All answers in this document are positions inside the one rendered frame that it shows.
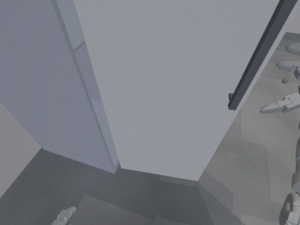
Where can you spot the robot left hand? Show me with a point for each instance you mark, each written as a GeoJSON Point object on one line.
{"type": "Point", "coordinates": [64, 216]}

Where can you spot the right robot upper arm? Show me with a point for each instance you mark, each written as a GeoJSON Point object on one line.
{"type": "Point", "coordinates": [290, 213]}

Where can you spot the fridge door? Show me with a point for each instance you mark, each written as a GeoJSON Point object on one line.
{"type": "Point", "coordinates": [164, 71]}

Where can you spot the handle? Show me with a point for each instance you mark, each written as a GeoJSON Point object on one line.
{"type": "Point", "coordinates": [279, 17]}

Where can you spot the robot right hand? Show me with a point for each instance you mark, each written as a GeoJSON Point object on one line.
{"type": "Point", "coordinates": [292, 101]}

